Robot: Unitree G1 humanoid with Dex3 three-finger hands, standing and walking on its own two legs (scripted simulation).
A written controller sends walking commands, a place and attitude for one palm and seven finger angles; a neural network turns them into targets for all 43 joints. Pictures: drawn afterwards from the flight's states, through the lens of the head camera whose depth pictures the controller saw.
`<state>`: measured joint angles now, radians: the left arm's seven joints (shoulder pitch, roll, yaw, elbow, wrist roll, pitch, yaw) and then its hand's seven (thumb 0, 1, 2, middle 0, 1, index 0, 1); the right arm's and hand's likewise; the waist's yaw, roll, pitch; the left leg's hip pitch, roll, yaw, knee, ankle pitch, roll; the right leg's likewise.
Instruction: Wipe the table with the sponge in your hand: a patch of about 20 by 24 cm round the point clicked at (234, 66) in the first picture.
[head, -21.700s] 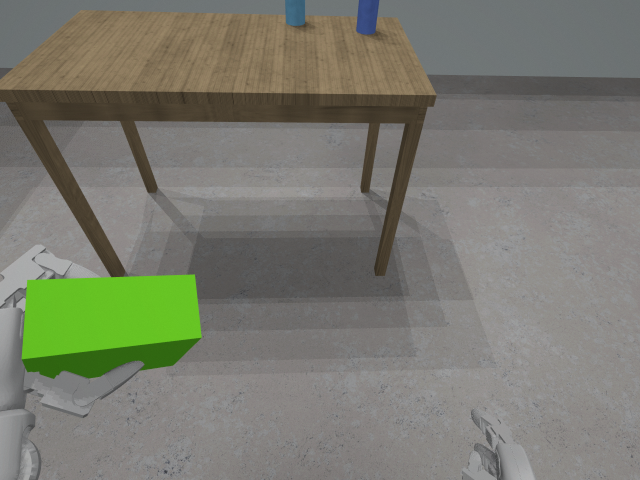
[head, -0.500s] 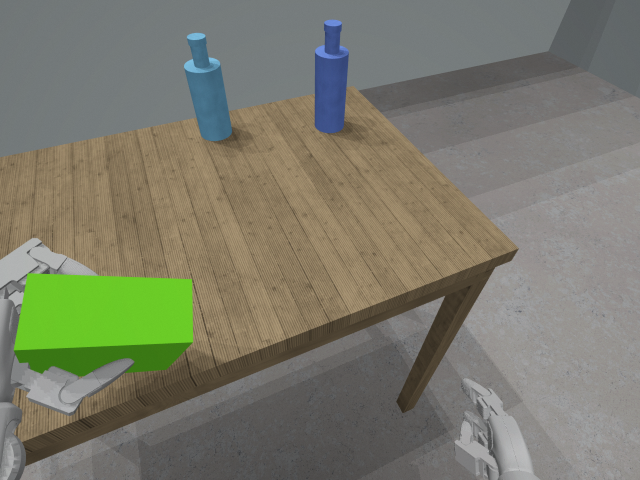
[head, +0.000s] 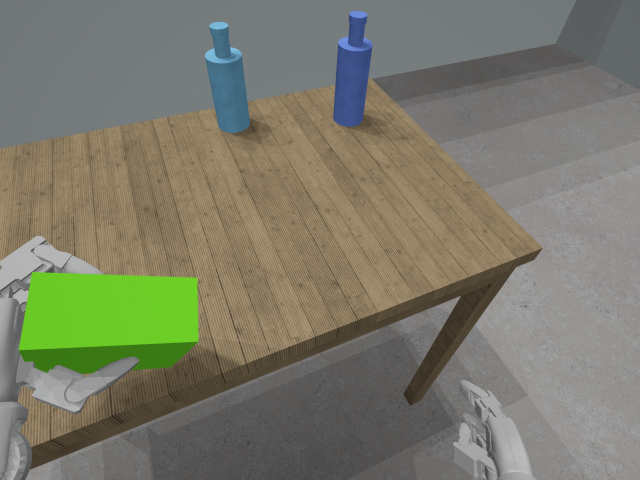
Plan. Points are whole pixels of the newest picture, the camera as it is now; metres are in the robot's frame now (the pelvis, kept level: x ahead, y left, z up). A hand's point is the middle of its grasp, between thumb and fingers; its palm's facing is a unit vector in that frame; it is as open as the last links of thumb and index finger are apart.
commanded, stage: come to a stop and stand still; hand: left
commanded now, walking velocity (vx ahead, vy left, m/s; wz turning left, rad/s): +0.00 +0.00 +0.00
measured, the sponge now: (138, 327) +0.23 +0.20 +0.13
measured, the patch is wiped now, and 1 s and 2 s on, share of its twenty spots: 0.00 0.00 0.00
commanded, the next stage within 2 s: look again from close up in 0.08 s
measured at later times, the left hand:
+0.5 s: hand (111, 350) +0.20 +0.22 +0.13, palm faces +0.22 -0.88 -0.43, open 10.3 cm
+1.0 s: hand (92, 339) +0.22 +0.24 +0.12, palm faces +0.30 -0.86 -0.43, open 10.3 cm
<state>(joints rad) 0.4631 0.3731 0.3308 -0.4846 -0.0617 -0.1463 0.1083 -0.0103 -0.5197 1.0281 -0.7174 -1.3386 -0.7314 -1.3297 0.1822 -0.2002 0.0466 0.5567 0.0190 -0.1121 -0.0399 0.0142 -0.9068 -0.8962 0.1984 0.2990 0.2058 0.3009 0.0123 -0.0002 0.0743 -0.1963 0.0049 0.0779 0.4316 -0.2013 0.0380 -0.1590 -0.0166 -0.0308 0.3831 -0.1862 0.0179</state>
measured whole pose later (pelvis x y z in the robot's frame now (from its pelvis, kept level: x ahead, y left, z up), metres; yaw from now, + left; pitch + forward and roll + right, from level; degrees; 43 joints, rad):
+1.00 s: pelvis +0.00 +0.00 +0.00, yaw -2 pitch -1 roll -1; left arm 0.49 0.37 0.32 -0.37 -0.04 -0.19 0.07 -0.01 -0.52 1.03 -0.72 -1.33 -0.73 -1.32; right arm 0.19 -0.18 0.02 0.56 0.02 -0.12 -0.04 0.01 -0.91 -0.90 0.20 0.30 0.20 0.30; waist 0.01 0.01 0.04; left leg -0.23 0.02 0.11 0.49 -0.24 0.04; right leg -0.21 -0.01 0.00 0.46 -0.22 0.02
